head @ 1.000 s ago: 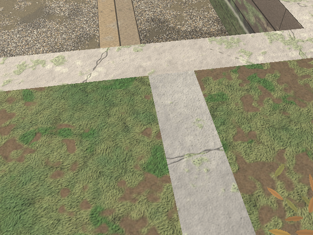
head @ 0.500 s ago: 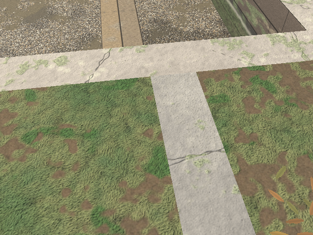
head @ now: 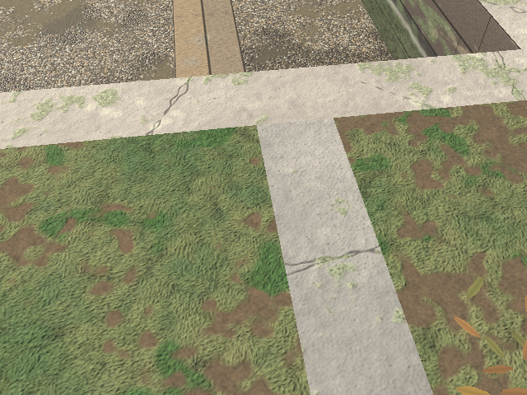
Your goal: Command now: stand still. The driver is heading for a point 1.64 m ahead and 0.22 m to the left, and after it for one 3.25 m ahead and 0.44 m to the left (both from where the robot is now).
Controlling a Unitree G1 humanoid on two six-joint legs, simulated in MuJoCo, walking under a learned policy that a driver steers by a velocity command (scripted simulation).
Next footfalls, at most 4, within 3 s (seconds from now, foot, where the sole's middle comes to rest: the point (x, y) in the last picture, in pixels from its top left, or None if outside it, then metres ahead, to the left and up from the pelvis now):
1.26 left None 0.45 0.08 -0.77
1.80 right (338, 317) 0.72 -0.17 -0.77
2.38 left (250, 234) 1.01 0.07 -0.77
2.84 right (280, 177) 1.25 -0.03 -0.77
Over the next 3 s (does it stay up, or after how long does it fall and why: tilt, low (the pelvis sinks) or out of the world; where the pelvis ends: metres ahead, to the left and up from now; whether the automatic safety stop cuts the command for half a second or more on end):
stays up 1.09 0.01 -0.01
